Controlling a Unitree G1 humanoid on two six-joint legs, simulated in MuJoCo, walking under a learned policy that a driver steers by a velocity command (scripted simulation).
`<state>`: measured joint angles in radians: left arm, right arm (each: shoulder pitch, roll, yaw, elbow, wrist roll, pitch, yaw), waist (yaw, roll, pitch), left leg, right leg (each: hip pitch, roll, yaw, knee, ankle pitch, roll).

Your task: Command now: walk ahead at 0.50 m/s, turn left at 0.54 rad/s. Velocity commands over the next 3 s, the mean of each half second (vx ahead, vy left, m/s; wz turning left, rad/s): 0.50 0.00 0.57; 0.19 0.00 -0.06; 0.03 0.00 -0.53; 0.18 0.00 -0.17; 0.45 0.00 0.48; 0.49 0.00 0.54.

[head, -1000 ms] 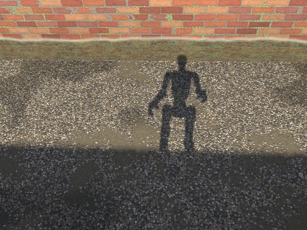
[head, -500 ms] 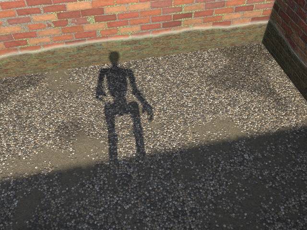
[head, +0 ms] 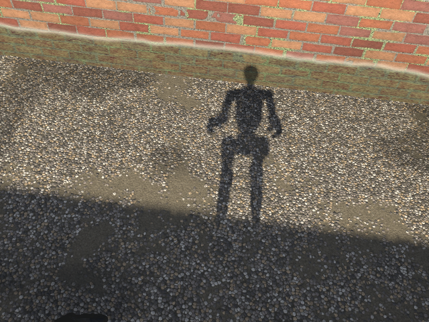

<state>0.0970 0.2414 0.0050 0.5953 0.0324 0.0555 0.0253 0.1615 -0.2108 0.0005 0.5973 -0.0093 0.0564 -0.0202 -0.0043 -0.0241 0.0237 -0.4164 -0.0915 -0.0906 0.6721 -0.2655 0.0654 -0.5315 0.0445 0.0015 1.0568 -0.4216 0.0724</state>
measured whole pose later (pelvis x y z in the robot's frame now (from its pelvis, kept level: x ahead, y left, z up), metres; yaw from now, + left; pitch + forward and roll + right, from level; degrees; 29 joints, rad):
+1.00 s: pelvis +0.03 +0.04 +0.01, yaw +11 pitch +1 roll +0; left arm 0.17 0.21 0.00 0.59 -0.01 0.07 -0.02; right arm 0.14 -0.26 -0.01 0.63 -0.01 0.04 -0.04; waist 0.00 0.01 0.00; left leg -0.33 -0.05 0.07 0.59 -0.28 0.01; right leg -0.33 0.09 0.10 0.60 -0.27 -0.04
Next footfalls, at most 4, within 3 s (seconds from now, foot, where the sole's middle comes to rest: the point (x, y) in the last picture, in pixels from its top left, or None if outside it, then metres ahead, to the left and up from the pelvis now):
0.16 right None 0.06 -0.11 -0.76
0.48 left None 0.08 0.13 -0.76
0.78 right None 0.11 -0.04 -0.76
1.42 right None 0.02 -0.11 -0.76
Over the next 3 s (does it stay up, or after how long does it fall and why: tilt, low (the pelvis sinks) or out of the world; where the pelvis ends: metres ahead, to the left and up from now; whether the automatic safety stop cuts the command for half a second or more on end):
stays up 0.05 0.00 0.00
